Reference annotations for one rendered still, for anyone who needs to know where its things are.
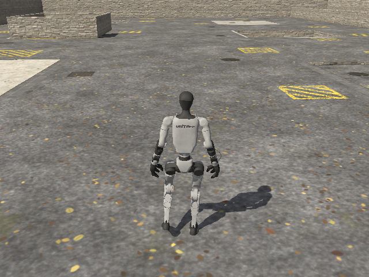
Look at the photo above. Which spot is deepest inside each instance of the robot right hand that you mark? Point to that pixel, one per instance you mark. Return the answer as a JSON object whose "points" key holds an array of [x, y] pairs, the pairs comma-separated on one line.
{"points": [[216, 169]]}

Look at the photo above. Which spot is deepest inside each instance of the robot left hand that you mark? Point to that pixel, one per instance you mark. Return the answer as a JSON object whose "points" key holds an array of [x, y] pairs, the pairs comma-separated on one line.
{"points": [[153, 169]]}

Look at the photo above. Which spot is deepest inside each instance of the right robot forearm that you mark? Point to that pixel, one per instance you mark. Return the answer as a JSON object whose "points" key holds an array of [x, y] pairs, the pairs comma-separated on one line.
{"points": [[212, 155]]}

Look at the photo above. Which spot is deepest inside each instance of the right robot upper arm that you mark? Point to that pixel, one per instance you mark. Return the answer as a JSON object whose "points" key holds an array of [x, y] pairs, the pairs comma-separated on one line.
{"points": [[206, 132]]}

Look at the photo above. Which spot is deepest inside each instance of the robot head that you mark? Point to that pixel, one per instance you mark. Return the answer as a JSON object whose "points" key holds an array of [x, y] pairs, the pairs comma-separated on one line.
{"points": [[186, 100]]}

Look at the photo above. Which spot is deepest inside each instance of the left robot shin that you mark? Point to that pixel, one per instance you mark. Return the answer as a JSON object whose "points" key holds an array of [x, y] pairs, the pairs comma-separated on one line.
{"points": [[167, 204]]}

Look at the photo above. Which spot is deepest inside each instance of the left robot upper arm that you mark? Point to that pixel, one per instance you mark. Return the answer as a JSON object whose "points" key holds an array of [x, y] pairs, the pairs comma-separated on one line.
{"points": [[167, 121]]}

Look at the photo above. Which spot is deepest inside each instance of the left robot forearm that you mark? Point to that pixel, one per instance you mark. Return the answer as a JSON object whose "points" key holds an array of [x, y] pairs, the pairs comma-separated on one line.
{"points": [[157, 154]]}

